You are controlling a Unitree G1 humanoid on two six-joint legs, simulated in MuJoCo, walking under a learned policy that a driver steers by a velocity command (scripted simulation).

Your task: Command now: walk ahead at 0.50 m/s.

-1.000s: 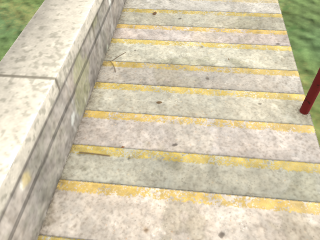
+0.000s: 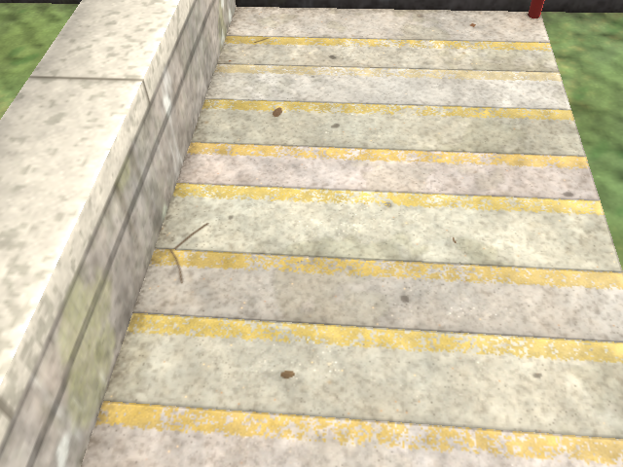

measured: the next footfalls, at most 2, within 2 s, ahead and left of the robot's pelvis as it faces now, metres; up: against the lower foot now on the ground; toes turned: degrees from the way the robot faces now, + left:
left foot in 0.32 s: +0.37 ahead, +0.16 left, +0.00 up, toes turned +3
right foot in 0.88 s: +0.67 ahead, -0.09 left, +0.00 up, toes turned -11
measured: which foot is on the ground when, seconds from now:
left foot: up 0.00-0.30, down 0.32-0.88, up 0.90-1.00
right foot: down 0.00-0.34, up 0.36-0.86, down 0.88-1.00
